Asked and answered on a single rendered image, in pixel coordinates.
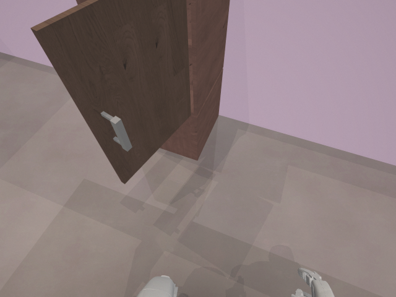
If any robot left thigh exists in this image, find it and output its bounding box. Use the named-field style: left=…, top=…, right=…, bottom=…
left=136, top=277, right=178, bottom=297

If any cupboard door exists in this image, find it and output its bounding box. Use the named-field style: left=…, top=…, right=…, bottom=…
left=31, top=0, right=191, bottom=184

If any handle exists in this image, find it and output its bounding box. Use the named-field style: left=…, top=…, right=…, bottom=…
left=101, top=111, right=132, bottom=152

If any right robot hand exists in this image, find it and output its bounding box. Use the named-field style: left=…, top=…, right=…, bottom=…
left=291, top=268, right=335, bottom=297

